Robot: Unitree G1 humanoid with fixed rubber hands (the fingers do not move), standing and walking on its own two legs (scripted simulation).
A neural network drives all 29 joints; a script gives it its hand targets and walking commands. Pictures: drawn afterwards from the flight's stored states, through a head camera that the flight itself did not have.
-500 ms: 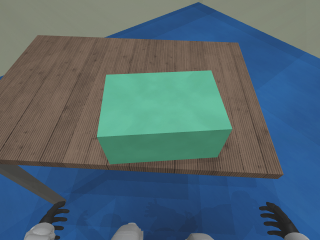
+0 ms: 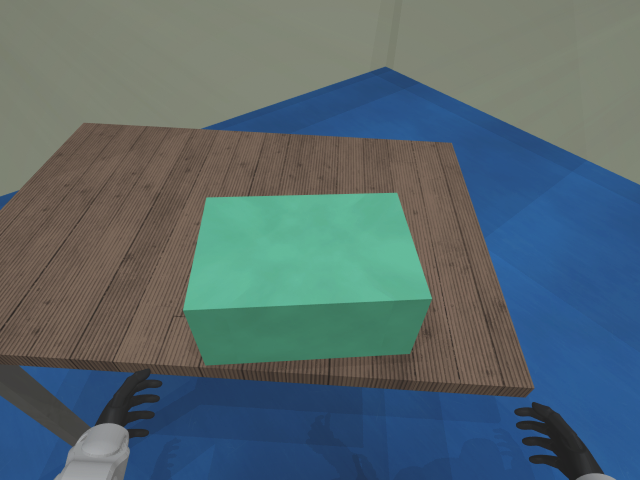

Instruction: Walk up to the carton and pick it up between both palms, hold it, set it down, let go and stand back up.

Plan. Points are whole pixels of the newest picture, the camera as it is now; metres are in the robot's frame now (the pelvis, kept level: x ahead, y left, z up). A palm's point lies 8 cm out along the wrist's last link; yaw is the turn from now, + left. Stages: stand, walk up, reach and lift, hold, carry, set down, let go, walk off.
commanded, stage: reach and lift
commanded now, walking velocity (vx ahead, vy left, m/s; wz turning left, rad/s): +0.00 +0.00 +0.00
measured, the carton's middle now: (306, 274) +0.40 +0.04 +0.01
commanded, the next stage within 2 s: none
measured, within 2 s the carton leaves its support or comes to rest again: neither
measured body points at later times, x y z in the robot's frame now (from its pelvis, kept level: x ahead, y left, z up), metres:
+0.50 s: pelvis -0.02 +0.02 +0.01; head -0.04 +0.03 +0.46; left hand +0.21 +0.28 +0.01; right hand +0.16 -0.24 +0.02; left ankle +0.04 +0.16 -0.73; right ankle -0.02 -0.10 -0.73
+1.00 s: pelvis +0.01 +0.02 +0.01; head +0.00 +0.03 +0.46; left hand +0.22 +0.26 +0.05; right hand +0.19 -0.23 +0.05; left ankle +0.04 +0.16 -0.73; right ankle -0.02 -0.10 -0.73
